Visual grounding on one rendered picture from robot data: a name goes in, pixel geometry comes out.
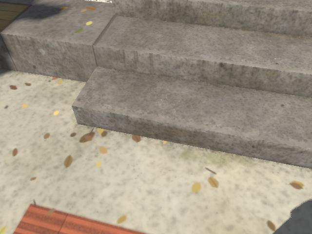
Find stairs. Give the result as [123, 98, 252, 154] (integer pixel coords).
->
[71, 0, 312, 169]

